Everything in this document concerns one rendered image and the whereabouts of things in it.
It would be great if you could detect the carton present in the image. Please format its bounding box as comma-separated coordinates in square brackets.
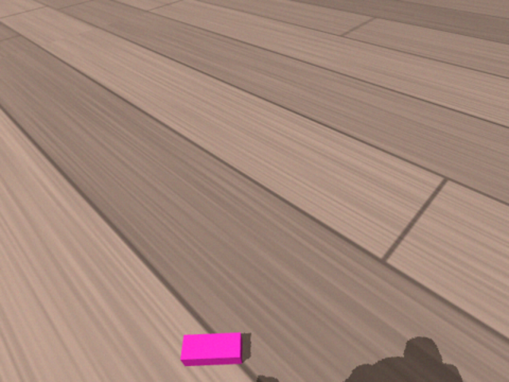
[181, 333, 243, 366]

